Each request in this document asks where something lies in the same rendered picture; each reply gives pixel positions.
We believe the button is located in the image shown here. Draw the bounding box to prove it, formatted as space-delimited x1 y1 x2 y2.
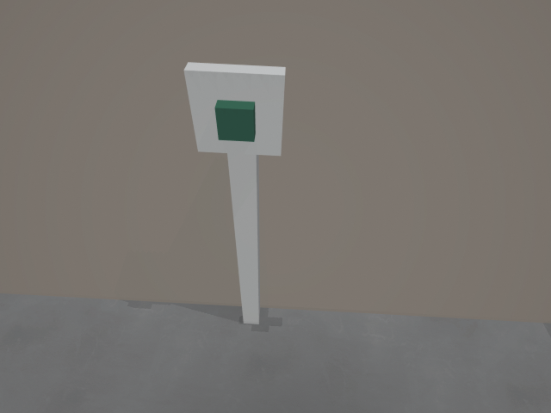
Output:
215 100 256 142

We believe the panel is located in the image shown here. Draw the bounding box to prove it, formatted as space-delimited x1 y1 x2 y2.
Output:
184 62 286 324

